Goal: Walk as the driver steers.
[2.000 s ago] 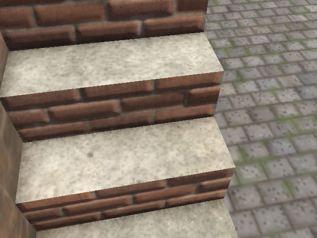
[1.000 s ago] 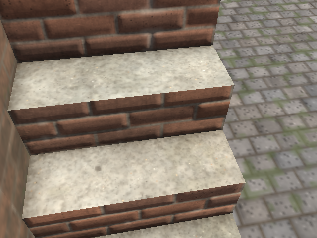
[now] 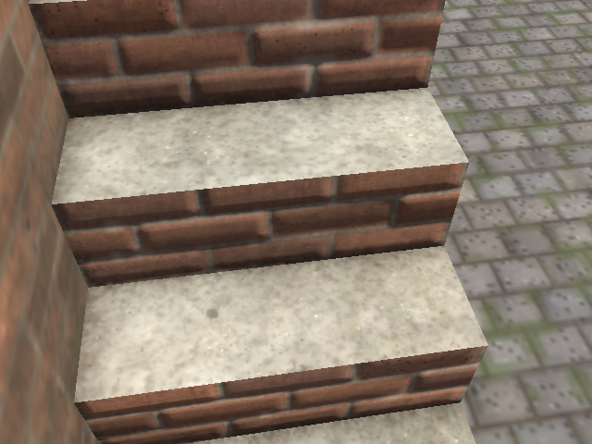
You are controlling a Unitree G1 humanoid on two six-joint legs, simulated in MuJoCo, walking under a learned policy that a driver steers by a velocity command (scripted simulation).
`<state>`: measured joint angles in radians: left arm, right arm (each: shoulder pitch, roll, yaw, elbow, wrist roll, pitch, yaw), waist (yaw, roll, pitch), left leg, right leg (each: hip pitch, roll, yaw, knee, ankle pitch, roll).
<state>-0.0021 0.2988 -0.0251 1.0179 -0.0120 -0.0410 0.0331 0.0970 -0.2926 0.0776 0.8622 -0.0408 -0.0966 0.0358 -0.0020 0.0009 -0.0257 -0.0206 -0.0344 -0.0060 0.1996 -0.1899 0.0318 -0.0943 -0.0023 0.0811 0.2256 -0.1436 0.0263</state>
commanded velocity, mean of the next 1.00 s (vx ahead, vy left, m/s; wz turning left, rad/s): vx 0.50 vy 0.00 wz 0.00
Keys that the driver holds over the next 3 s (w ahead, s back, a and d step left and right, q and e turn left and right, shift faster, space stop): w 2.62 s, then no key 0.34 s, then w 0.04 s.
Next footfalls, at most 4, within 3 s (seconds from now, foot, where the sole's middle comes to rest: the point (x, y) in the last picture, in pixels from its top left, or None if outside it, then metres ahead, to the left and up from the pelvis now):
none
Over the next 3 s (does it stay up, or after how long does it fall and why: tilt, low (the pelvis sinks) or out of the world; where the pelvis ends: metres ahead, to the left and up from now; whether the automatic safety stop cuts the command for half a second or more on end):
stays up -0.01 -0.01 0.00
